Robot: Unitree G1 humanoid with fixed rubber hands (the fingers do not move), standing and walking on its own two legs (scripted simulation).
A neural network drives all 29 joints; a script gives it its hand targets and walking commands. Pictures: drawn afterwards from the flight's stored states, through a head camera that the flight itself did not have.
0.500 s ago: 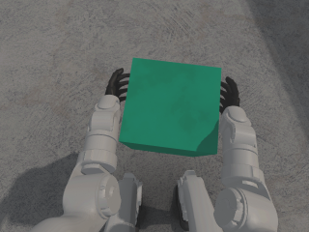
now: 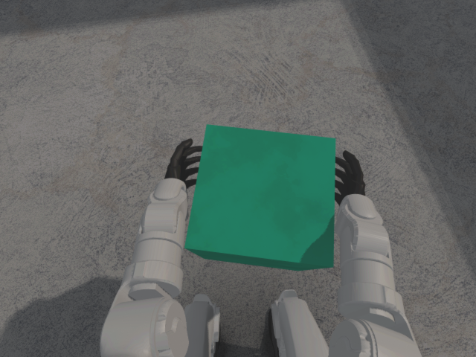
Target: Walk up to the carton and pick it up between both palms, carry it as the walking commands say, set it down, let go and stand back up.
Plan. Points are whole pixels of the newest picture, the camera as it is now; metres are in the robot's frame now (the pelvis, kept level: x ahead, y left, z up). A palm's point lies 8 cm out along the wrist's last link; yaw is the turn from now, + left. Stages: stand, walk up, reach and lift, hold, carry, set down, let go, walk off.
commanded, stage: reach and lift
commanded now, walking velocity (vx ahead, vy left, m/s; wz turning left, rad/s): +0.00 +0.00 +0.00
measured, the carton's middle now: (259, 208) +0.39 -0.03 -0.11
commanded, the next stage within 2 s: none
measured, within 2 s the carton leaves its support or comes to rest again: neither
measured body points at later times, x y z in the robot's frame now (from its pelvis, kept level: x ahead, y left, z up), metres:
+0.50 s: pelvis +0.02 +0.00 +0.07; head +0.15 +0.00 +0.50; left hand +0.42 +0.12 +0.03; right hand +0.38 -0.18 +0.03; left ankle +0.06 +0.11 -0.62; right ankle +0.07 -0.13 -0.62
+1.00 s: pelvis +0.04 +0.00 +0.11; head +0.10 +0.01 +0.56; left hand +0.40 +0.12 +0.10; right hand +0.37 -0.18 +0.11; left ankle +0.06 +0.11 -0.62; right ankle +0.07 -0.13 -0.62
